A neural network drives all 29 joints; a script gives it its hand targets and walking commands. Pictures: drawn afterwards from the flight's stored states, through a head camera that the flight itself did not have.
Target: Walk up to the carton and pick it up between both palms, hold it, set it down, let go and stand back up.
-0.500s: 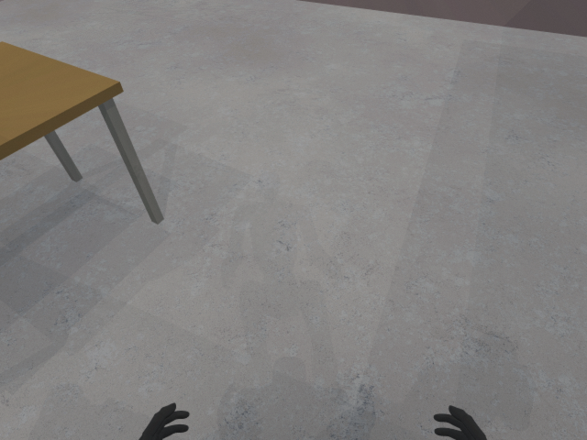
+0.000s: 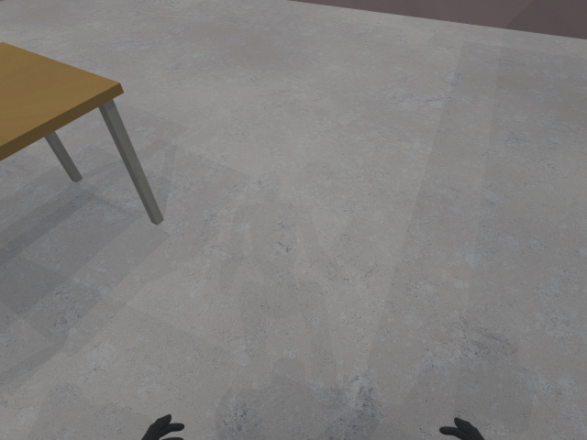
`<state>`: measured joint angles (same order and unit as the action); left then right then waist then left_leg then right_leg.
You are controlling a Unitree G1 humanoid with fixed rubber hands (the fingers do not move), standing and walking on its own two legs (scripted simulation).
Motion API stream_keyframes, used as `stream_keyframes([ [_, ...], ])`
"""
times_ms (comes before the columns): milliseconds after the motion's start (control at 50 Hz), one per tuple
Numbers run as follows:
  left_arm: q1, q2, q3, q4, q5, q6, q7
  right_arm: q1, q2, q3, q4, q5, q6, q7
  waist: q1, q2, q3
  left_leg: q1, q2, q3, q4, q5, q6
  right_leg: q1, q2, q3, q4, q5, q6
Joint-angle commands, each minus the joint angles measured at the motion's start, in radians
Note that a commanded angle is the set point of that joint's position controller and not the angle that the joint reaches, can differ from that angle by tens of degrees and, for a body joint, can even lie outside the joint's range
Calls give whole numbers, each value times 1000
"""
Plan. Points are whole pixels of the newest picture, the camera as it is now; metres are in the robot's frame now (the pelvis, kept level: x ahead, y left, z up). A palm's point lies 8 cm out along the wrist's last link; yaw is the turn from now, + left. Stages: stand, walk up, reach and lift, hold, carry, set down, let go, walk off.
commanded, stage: stand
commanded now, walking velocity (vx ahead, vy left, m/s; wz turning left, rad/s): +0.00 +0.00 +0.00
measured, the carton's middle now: out of the picture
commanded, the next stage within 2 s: none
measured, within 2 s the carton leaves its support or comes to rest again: neither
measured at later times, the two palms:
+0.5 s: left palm out of the picture +0.09 +0.24 -0.11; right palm out of the picture +0.08 -0.24 -0.11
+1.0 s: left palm out of the picture +0.07 +0.26 -0.10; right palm out of the picture +0.07 -0.25 -0.10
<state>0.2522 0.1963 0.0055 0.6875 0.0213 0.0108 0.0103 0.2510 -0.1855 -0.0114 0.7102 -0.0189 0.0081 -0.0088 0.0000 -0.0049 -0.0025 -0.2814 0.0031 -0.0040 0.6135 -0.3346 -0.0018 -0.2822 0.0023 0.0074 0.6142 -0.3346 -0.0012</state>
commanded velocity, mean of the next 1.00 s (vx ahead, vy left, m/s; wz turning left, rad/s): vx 0.00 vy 0.00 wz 0.00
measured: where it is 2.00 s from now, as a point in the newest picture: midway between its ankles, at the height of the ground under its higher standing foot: outside the picture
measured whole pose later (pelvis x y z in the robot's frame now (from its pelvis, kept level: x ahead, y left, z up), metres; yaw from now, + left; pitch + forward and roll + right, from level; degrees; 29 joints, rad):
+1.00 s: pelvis -0.01 +0.00 +0.01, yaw +0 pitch -2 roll +0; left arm 0.30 0.24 0.03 0.74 0.01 -0.01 0.02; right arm 0.30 -0.23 -0.04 0.75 -0.01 -0.01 -0.02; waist 0.00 0.00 0.03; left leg -0.22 0.01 -0.01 0.53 -0.28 0.00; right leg -0.22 0.00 0.01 0.53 -0.28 0.00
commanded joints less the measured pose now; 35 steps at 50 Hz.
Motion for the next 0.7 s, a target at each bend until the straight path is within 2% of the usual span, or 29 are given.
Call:
stream_keyframes([
  [0, -1, 87, 24, -53, 3, -14, 4, 16, -92, -28, -55, 0, -8, -6, -8, -3, -9, -6, 40, -62, -108, 144, 35, -1, -43, 71, -115, 168, -33],
  [40, -3, 90, 27, -53, 2, -16, 3, 4, -91, -28, -56, -1, -9, -4, -5, -16, -14, 12, 36, -55, -102, 166, 34, -6, -49, 76, -115, 174, -35],
  [60, 2, 90, 24, -51, 1, -15, 4, -7, -98, -28, -56, -3, -9, -5, -1, 9, -15, 14, 39, -55, -104, 167, 35, -10, -45, 75, -117, 173, -34],
  [80, -1, 94, 26, -49, 2, -15, 4, 5, -90, -27, -52, -2, -10, -5, -4, 9, -2, 3, 42, -58, -111, 167, 34, -7, -49, 77, -119, 173, -37],
  [100, 8, 99, 27, -44, 3, -15, 5, 9, -96, -29, -44, 0, -10, -5, -2, -10, 2, 3, 43, -62, -113, 164, 36, -7, -50, 80, -127, 171, -39],
  [180, -5, 94, 28, -39, 1, -16, 4, 10, -96, -32, -36, 1, -14, -6, -3, 23, -20, -3, 45, -68, -125, 168, 39, 26, -46, 71, -120, 186, -36],
  [200, -9, 97, 28, -33, 2, -16, 5, 16, -96, -30, -31, 2, -15, -6, -6, -11, -17, -2, 46, -70, -128, 163, 37, 30, -46, 71, -124, 182, -35],
  [240, -2, 94, 27, -28, 0, -16, 7, 4, -94, -31, -30, 0, -12, -7, -4, 8, -22, 7, 39, -63, -124, 166, 37, 25, -50, 77, -127, 177, -39],
  [280, 14, 95, 26, -16, 1, -18, 8, 17, -101, -32, -18, 0, -14, -8, -1, -3, -24, 27, 44, -63, -119, 187, 36, 24, -50, 77, -128, 191, -37],
  [300, 16, 92, 28, -12, 0, -16, 8, 8, -95, -32, -19, 0, -13, -8, 2, 19, -16, 18, 43, -65, -126, 181, 39, 17, -47, 74, -125, 181, -35],
  [360, 16, 98, 29, -6, 0, -12, 9, 30, -103, -34, -5, 0, -14, -9, -2, 5, -19, 17, 50, -68, -133, 182, 39, 30, -48, 70, -126, 186, -34],
  [380, 14, 92, 28, -1, 1, -12, 7, 27, -98, -34, 1, -1, -14, -9, 1, 29, -1, 1, 51, -76, -146, 165, 43, 28, -44, 70, -129, 169, -34],
  [480, 20, 94, 30, 23, 2, -12, 10, 31, -96, -33, 20, 1, -12, -12, 0, 3, 24, -2, 49, -77, -154, 158, 40, 26, -53, 77, -145, 172, -38],
  [560, 29, 91, 30, 40, 2, -11, 11, 38, -99, -37, 36, 2, -10, -12, 1, 23, 6, 7, 47, -78, -169, 124, 41, 28, -51, 72, -158, 141, -37],
  [660, 28, 91, 28, 68, -2, -16, 12, 40, -100, -34, 56, 3, -14, -15, -3, 1, 8, 37, 52, -78, -168, 167, 42, 26, -53, 76, -163, 173, -36],
  [680, 69, 148, 50, 14, -14, -34, 17, 68, -157, -52, -2, 9, -30, -18, 2, 12, 8, 58, 80, -86, -149, 240, 31, 50, -84, 88, -154, 240, -27],
])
